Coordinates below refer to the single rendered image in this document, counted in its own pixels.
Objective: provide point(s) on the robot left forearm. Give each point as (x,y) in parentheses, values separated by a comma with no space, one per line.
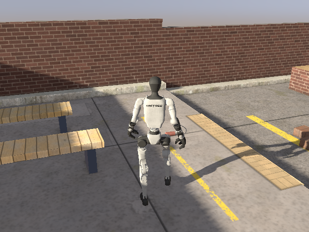
(131,125)

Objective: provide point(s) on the robot right forearm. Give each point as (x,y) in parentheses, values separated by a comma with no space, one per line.
(179,130)

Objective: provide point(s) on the robot right upper arm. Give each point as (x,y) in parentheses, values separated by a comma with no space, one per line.
(172,110)

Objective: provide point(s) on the robot right foot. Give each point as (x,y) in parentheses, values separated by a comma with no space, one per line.
(167,181)

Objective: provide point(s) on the robot left thigh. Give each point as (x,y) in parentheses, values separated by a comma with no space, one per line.
(142,151)

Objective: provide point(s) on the left robot hand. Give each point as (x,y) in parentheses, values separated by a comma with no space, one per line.
(130,135)

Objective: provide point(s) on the robot left upper arm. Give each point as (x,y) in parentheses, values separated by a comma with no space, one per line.
(137,108)

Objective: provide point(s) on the right robot hand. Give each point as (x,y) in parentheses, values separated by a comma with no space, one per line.
(182,141)

